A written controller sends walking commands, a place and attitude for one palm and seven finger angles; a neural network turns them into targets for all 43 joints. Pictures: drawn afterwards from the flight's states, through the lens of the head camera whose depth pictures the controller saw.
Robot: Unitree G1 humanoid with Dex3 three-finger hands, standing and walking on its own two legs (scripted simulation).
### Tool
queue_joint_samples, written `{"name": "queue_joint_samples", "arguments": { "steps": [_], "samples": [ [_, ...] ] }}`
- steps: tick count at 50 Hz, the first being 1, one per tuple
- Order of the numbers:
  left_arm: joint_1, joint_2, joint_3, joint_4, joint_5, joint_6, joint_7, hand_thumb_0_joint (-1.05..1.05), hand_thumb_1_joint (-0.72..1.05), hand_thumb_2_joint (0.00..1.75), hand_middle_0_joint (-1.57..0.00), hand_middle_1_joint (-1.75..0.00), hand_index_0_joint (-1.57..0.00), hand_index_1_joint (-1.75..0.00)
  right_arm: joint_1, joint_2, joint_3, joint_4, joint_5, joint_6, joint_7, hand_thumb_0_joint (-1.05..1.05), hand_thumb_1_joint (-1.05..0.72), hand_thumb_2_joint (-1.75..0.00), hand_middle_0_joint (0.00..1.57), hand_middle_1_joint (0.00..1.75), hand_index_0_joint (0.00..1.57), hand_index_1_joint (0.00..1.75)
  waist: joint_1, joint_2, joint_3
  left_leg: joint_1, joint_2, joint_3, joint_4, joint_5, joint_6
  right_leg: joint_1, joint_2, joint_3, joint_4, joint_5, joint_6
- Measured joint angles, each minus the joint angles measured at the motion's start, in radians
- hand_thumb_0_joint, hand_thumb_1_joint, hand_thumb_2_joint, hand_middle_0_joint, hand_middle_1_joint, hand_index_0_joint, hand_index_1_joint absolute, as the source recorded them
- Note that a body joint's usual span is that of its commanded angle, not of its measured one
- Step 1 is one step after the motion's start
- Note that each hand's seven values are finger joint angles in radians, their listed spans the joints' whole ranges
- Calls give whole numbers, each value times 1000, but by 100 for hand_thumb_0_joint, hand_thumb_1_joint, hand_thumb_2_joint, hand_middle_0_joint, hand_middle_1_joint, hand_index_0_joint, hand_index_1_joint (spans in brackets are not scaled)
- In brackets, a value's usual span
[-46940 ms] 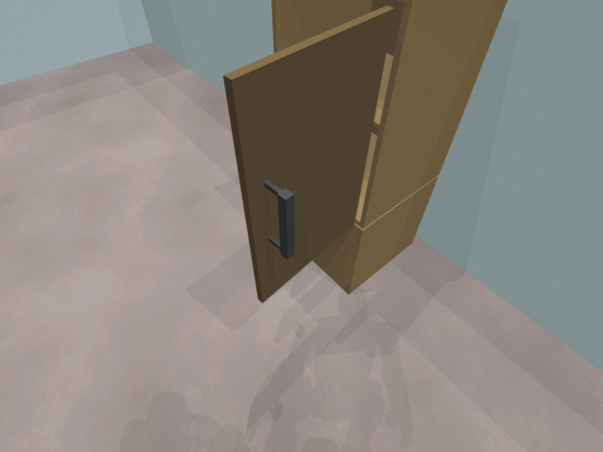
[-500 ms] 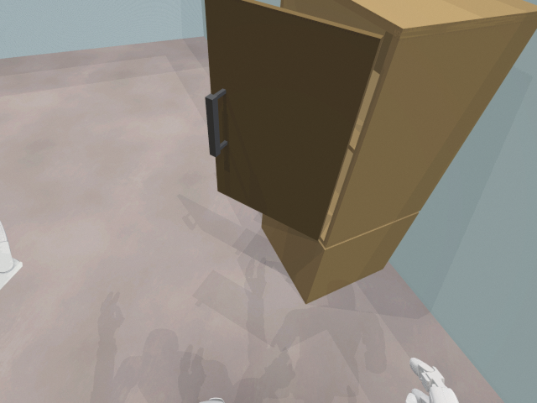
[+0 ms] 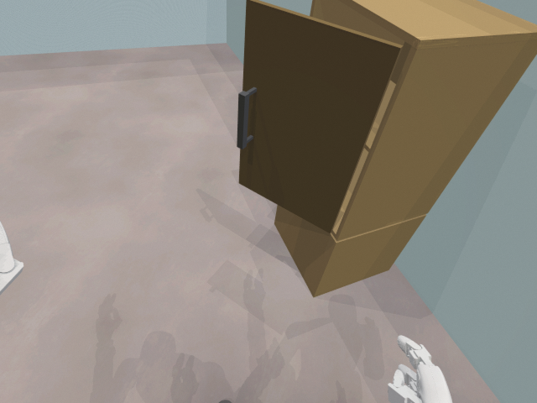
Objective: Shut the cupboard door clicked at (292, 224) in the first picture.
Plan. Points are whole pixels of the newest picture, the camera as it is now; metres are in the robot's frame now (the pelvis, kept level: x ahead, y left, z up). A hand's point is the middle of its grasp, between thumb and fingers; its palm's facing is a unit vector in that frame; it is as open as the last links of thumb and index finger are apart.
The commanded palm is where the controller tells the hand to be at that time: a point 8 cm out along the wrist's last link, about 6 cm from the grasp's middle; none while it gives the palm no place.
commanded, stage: stop stepping back and stand still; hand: left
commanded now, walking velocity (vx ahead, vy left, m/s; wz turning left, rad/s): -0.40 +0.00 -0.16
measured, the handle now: (247, 118) +0.85 +0.11 -0.04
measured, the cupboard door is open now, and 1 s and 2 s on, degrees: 34 34 34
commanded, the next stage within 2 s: let the arm hang, fingers relaxed in 1.64 s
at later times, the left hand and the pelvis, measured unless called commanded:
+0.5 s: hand out of the picture +0.10 +0.31 +0.19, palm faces +0.46 -0.81 -0.35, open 7.4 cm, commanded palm +0.07 +0.33 +0.18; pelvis -0.11 +0.06 +0.00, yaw -8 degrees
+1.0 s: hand out of the picture +0.08 +0.31 +0.17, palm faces +0.42 -0.81 -0.40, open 7.4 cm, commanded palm +0.04 +0.34 +0.18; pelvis -0.14 +0.06 +0.00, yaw -8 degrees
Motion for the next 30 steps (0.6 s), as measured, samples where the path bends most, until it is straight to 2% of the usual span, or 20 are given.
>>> {"name": "queue_joint_samples", "arguments": {
  "steps": [2,3,4,5,7,9,11,12,15,16,17,18,20,21,22,24,25,27,29,30],
  "samples": [
    [24,-17,-6,-27,-10,6,8,1,89,90,-21,-30,-21,-30,-3,7,12,5,-4,-3,11,1,-90,-90,20,30,20,30,23,-24,-14,-19,-2,41,-18,4,-12,83,-29,-2,-170,10,-14],
    [33,-15,-2,-47,-10,4,13,1,89,90,-20,-30,-21,-30,-12,14,21,2,-6,-3,15,1,-90,-90,20,30,20,30,39,-59,-14,-42,-14,72,3,-22,-27,110,-58,33,-256,29,-36],
    [31,-21,-5,-59,-3,-2,16,1,89,90,-20,-30,-21,-30,-27,14,27,5,-12,-7,18,1,-90,-90,20,30,20,30,57,-78,-5,-71,-20,90,45,-64,-48,103,-80,65,-295,95,-37],
    [14,-40,-27,-57,8,-6,17,1,89,90,-20,-30,-21,-30,-39,7,29,20,-20,-10,17,1,-90,-90,20,30,21,30,65,-64,12,-82,-17,78,83,-114,-64,91,-74,72,-275,125,-14],
    [-20,-54,-72,-44,19,0,17,1,89,90,-20,-30,-21,-30,-25,2,31,46,-15,-9,11,1,-90,-90,20,30,21,30,63,-56,20,-59,-40,42,143,-183,-79,92,-79,81,-234,118,26],
    [-52,-50,-90,-36,21,19,11,1,89,90,-21,-30,-21,-30,5,0,34,48,-5,-6,-1,1,-90,-90,21,30,21,30,34,-59,17,-37,-62,27,137,-156,-60,99,-90,74,-198,93,46],
    [-71,-39,-82,-22,16,33,3,1,88,90,-21,-30,-21,-30,29,-1,33,40,1,-4,-11,1,-90,-90,21,30,21,30,-6,-53,17,-23,-74,18,122,-93,-29,99,-92,64,-160,52,30],
    [-75,-33,-71,-12,12,40,0,1,88,90,-21,-30,-21,-30,35,0,32,35,2,-3,-14,1,-90,-90,21,30,21,30,-25,-49,17,-17,-78,15,103,-70,-25,89,-87,63,-135,5,14],
    [-52,1,-29,-3,-7,65,-11,1,88,90,-21,-30,-21,-30,50,13,23,16,-5,-3,-9,1,-90,-90,20,30,21,30,-66,-39,34,13,-83,12,1,-52,-71,55,-39,14,-80,-81,-16],
    [-25,20,-14,-15,-12,69,-13,1,88,90,-21,-30,-21,-30,59,18,21,5,-6,-4,-3,1,-90,-90,20,30,20,30,-73,-43,39,17,-86,21,-17,-87,-92,65,-26,-14,-121,-87,-31],
    [12,42,5,-40,-14,70,-13,1,89,90,-21,-30,-21,-30,69,20,22,-8,-4,-4,4,1,-90,-90,20,30,20,30,-73,-57,41,-5,-91,41,18,-181,-108,70,-25,-19,-175,-69,-57],
    [50,55,16,-72,-13,68,-15,1,89,90,-21,-30,-21,-30,76,14,21,-9,-2,-3,11,1,-90,-90,20,30,20,30,-64,-67,43,-48,-99,33,151,-262,-112,53,-35,-11,-181,17,-75],
    [115,55,23,-119,-7,50,-12,1,89,90,-21,-30,-21,-30,98,-2,22,24,-8,8,18,1,-90,-90,20,30,20,30,-18,-95,18,-114,-118,-7,483,-328,-104,18,-64,17,-171,142,-87],
    [128,43,17,-122,0,37,-6,1,88,90,-21,-30,-21,-30,113,-11,23,43,-13,17,15,1,-90,-90,20,30,20,30,6,-103,-1,-109,-113,-16,564,-339,-96,11,-80,25,-178,163,-79],
    [125,26,8,-108,8,25,2,1,88,90,-21,-30,-22,-30,128,-20,24,58,-17,24,12,1,-90,-90,20,30,20,30,25,-107,-21,-81,-100,-19,576,-350,-86,6,-98,22,-188,164,-63],
    [64,-13,-14,-48,25,15,21,1,88,90,-21,-30,-22,-30,149,-39,23,83,-18,22,-2,1,-90,-90,20,30,20,30,51,-103,-49,17,-67,-20,473,-372,-64,-7,-129,-1,-194,144,-38],
    [15,-33,-26,-11,31,18,31,1,88,90,-21,-30,-22,-30,154,-49,20,90,-17,16,-10,1,-90,-90,20,30,20,30,53,-95,-52,78,-53,-20,388,-378,-56,-17,-139,-14,-182,134,-31],
    [-91,-67,-46,48,34,35,49,1,88,90,-21,-30,-21,-30,150,-79,12,78,-12,-3,-26,1,-90,-90,20,30,20,30,32,-57,-39,173,-33,-48,215,-381,-32,-65,-139,-33,-101,95,-19],
    [-156,-72,-38,96,31,45,56,1,89,90,-20,-30,-21,-30,98,-62,7,85,-4,-9,-31,1,-90,-90,20,30,20,30,0,-74,15,157,-55,-42,243,-300,-42,-127,-133,9,48,35,-7],
    [-149,-68,-29,108,28,50,52,1,89,90,-20,-30,-21,-30,77,-43,10,83,-5,-9,-26,1,-90,-90,20,30,20,30,-16,-84,30,162,-58,-32,243,-287,-45,-160,-121,24,131,30,-3]
  ]
}}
